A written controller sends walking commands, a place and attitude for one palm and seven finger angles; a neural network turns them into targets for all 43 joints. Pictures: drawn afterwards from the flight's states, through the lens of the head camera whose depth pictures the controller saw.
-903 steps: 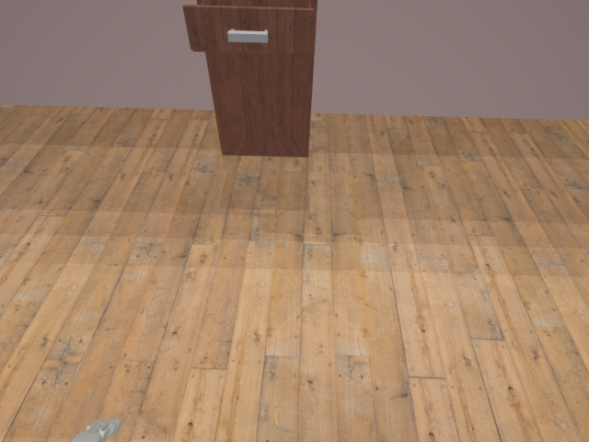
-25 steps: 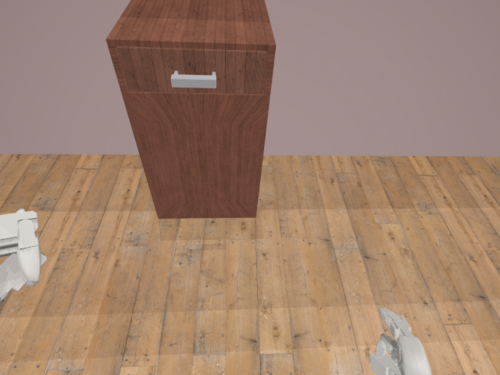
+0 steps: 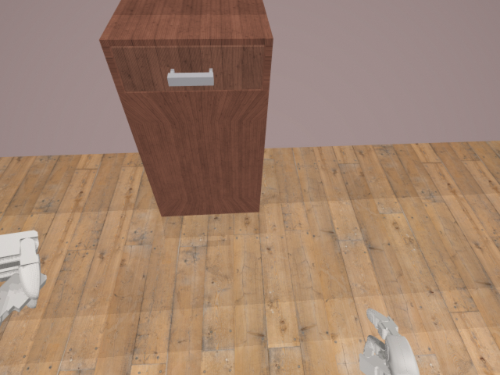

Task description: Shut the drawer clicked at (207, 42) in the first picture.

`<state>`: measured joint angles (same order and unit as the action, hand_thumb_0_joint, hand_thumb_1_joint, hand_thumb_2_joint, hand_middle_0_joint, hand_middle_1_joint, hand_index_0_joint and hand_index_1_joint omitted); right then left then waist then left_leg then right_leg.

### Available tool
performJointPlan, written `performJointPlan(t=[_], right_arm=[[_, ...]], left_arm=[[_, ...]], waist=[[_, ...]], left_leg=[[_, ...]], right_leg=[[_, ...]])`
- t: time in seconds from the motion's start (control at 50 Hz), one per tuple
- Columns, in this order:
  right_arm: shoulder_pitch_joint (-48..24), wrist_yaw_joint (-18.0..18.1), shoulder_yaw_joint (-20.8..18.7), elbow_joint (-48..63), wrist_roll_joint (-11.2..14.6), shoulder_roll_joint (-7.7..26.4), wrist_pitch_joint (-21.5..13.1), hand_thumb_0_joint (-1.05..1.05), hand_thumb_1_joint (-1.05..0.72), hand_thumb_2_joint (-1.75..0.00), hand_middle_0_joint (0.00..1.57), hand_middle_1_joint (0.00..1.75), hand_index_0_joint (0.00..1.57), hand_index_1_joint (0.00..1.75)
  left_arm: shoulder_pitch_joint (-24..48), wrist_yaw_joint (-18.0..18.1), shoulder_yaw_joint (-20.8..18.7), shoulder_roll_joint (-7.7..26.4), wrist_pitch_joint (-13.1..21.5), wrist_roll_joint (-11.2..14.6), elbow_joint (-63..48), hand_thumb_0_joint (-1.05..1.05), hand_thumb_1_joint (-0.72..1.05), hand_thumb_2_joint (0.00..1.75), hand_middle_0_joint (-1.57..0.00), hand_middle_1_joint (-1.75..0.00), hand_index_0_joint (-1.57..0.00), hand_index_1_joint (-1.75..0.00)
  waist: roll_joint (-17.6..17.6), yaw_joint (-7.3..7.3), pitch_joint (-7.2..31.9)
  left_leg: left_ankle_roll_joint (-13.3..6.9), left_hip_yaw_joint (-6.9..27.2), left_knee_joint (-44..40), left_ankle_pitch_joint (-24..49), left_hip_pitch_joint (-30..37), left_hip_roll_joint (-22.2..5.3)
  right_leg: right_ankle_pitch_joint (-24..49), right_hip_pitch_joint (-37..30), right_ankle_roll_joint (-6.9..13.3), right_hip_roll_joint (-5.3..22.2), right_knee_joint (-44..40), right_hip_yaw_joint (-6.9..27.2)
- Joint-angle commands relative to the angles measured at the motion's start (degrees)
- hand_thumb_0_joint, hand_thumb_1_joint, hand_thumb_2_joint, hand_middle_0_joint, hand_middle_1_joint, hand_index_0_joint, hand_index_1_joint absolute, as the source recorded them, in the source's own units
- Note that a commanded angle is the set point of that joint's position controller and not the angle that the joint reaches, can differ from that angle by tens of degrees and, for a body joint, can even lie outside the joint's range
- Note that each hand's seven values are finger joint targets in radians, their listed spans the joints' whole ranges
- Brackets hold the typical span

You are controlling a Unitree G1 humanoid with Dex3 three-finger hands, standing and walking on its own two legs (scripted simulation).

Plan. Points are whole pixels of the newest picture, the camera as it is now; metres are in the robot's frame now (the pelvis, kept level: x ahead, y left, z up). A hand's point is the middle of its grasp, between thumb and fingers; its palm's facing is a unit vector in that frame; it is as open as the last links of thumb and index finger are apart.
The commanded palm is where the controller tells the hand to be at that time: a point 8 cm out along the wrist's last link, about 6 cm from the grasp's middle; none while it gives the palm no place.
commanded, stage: let the arm hang, fingers relaxed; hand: left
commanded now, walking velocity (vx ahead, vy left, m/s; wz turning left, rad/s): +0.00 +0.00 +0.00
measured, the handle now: (191, 75) +0.90 +0.22 +0.00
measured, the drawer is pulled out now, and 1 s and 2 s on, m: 0.00 0.00 0.00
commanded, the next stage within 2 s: look to check the result in 1.10 s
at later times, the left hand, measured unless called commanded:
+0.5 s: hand out of the picture -0.07 +0.22 -0.17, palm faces +0.05 -0.97 -0.25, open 4.5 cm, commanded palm none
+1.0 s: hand out of the picture +0.00 +0.17 -0.17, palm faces +0.04 -0.98 -0.20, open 7.3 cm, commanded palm none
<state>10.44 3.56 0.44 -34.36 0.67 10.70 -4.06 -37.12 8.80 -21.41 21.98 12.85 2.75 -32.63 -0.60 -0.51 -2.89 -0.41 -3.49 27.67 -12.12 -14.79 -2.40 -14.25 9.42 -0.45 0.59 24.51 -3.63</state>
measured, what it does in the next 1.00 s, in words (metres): stands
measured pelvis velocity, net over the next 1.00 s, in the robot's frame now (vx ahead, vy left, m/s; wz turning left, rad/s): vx -0.01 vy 0.00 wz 0.02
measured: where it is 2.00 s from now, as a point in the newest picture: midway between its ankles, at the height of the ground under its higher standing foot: outside the picture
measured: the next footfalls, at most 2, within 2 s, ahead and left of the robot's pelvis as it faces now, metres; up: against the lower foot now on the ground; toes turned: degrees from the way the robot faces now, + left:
none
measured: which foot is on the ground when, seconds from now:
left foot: down 0.00-1.00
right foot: down 0.00-1.00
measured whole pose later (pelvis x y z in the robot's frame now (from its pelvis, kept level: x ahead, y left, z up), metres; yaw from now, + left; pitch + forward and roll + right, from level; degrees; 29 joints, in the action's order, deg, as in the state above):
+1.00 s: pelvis -0.01 +0.00 +0.00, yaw +1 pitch -2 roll +0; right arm 15.9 1.3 -0.5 -64.5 -0.8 7.8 0.8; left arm -13.6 2.1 -0.7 8.4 0.3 -0.5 64.9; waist -0.5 -1.2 -2.4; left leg -0.8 -2.9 24.7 -9.6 -13.6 -0.6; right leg -14.1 9.5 -0.5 2.2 25.3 -4.3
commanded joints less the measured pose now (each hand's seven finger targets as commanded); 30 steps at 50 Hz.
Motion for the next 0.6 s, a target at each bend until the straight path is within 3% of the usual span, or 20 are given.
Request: performJointPlan(t=[0.0, 0.02, 0.04, 0.08, 0.1, 0.12, 0.16, 0.2, 0.24, 0.3, 0.36, 0.46, 0.58], right_arm=[[-2.5, -4.9, -5.8, -4.5, 0.5, 15.5, -2.1, 0.0, -0.9, -0.9, 0.2, 0.3, 0.2, 0.3], [-1.5, -4.7, -5.5, -3.7, 0.2, 14.2, -1.2, 0.0, -0.9, -0.9, 0.2, 0.3, 0.2, 0.3], [-1.2, -4.6, -4.6, -4.1, -0.5, 13.4, -0.4, 0.0, -0.9, -0.9, 0.2, 0.3, 0.2, 0.3], [-2.1, -4.4, -3.5, -3.9, -1.3, 13.4, 0.9, 0.0, -0.9, -0.9, 0.2, 0.3, 0.2, 0.3], [-2.2, -4.3, -3.3, -4.6, -1.6, 13.6, 1.2, 0.0, -0.9, -0.9, 0.2, 0.3, 0.2, 0.3], [-1.9, -4.2, -3.3, -5.1, -1.8, 13.5, 1.8, 0.0, -0.9, -0.9, 0.2, 0.3, 0.2, 0.3], [-0.5, -4.1, -2.6, -7.4, -2.2, 11.6, 3.0, 0.0, -0.9, -0.9, 0.2, 0.3, 0.2, 0.3], [-0.2, -4.0, -1.9, -9.9, -2.3, 10.6, 3.7, 0.0, -0.9, -0.9, 0.2, 0.3, 0.2, 0.3], [-0.4, -3.8, -1.7, -11.8, -2.2, 10.2, 3.9, 0.0, -0.9, -0.9, 0.2, 0.3, 0.2, 0.3], [1.4, -3.3, -1.9, -14.9, -2.1, 8.8, 4.4, 0.0, -0.9, -0.9, 0.2, 0.3, 0.2, 0.3], [4.3, -2.8, -2.4, -17.4, -2.0, 8.3, 4.6, 0.0, -0.9, -0.9, 0.2, 0.3, 0.2, 0.3], [8.1, -2.4, -2.9, -21.3, -1.7, 8.3, 4.8, 0.0, -0.9, -0.9, 0.2, 0.3, 0.2, 0.3], [9.9, -2.2, -2.7, -25.1, -1.6, 6.7, 4.7, 0.0, -0.9, -0.9, 0.2, 0.3, 0.2, 0.3]], left_arm=[[9.3, -8.4, 14.1, 1.8, -10.4, -4.7, 38.0, 0.0, 0.9, 0.9, -1.36, -1.56, -1.36, -1.56], [9.8, -8.6, 14.7, 0.5, -11.4, -4.9, 38.0, 0.0, 0.9, 0.9, -1.32, -1.51, -1.32, -1.51], [10.8, -8.7, 15.0, -0.6, -11.6, -4.8, 40.4, 0.0, 0.9, 0.9, -1.28, -1.47, -1.28, -1.47], [14.8, -8.8, 15.7, 0.7, -11.9, -5.0, 46.4, 0.0, 0.9, 0.9, -1.2, -1.38, -1.2, -1.38], [16.8, -8.8, 16.0, 1.3, -11.9, -5.0, 49.8, 0.0, 0.9, 0.9, -1.16, -1.34, -1.16, -1.34], [18.8, -8.7, 16.5, 1.7, -12.1, -5.0, 53.4, 0.0, 0.9, 0.9, -1.12, -1.3, -1.12, -1.3], [20.8, -8.3, 17.6, 0.4, -12.8, -4.6, 60.6, 0.0, 0.9, 0.9, -1.04, -1.21, -1.04, -1.21], [21.3, -8.0, 18.7, -0.8, -13.4, -4.1, 66.8, 0.0, 0.9, 0.9, -0.96, -1.12, -0.96, -1.12], [19.6, -7.8, 19.2, -0.9, -13.6, -4.0, 72.6, 0.0, 0.9, 0.9, -0.88, -1.04, -0.88, -1.04], [17.7, -7.7, 19.3, -1.7, -13.3, -3.6, 79.9, 0.0, 0.9, 0.9, -0.76, -0.91, -0.76, -0.91], [17.1, -7.8, 18.9, -2.1, -13.0, -3.8, 84.7, 0.0, 0.9, 0.9, -0.64, -0.78, -0.64, -0.78], [17.6, -7.8, 19.3, -2.2, -12.7, -3.6, 89.9, 0.0, 0.9, 0.9, -0.44, -0.56, -0.44, -0.56], [16.9, -7.4, 19.6, -3.7, -12.7, -3.6, 94.0, 0.0, 0.9, 0.9, -0.2, -0.3, -0.2, -0.3]], waist=[[-2.4, -0.91, 7.7], [-1.8, -1.02, 6.8], [-1.1, -0.39, 7.4], [6.8, 0.28, 5.3], [11.2, 0.2, 4.9], [13.2, -0.09, 4.3], [10.7, -0.71, 3.8], [0.6, -0.6, 2.6], [-7.2, 0.7, 2.0], [-10.4, 0.9, 2.1], [-10.3, 0.62, 3.7], [-1.6, -0.05, 1.2], [1.2, 0.01, -2.2]], left_leg=[[-0.7, 5.0, 4.1, 12.1, 0.5, -4.1], [-0.9, 5.4, 3.8, 11.5, 0.7, -4.5], [-2.4, 7.7, 2.1, 5.1, -2.9, -5.6], [-3.5, 9.7, 0.6, 2.3, -6.6, -4.9], [-3.3, 9.4, 1.4, 2.8, -5.6, -3.9], [-2.8, 8.7, 2.2, 3.2, -4.0, -3.0], [-2.4, 7.5, 2.2, 4.4, -1.1, -2.1], [-2.2, 8.6, -2.2, 2.5, -1.8, -2.9], [-2.4, 10.2, -6.5, -3.5, -5.6, -3.5], [-1.8, 9.4, -8.3, -10.5, -5.9, -2.6], [-1.9, 9.7, -8.7, -11.5, -3.9, -2.8], [-2.1, 9.6, -8.7, -9.9, -1.3, -3.2], [-2.2, 8.9, -9.6, -8.1, -0.3, -3.5]], right_leg=[[10.2, 8.0, 2.3, 7.3, 3.5, 4.9], [5.5, 9.4, 1.8, 6.1, 3.6, 3.9], [0.0, 9.0, 1.7, 5.7, 4.5, 2.8], [-1.1, 6.7, 2.1, 4.9, 3.5, 3.3], [-1.0, 7.3, 2.8, 5.7, 2.3, 4.3], [-2.1, 8.9, 3.7, 6.8, 1.3, 5.3], [-3.2, 10.2, 4.2, 7.7, 0.3, 5.6], [-6.1, 9.1, 3.0, 6.0, 0.9, 4.8], [-6.5, 4.6, 2.1, 4.7, 0.8, 4.1], [-6.8, 3.0, 2.7, 4.6, -1.4, 4.5], [-6.3, 1.9, 3.2, 4.7, -3.2, 4.0], [-8.5, 5.0, 3.5, 5.2, -5.4, 3.5], [-8.4, 7.0, 3.1, 5.3, -5.8, 3.4]])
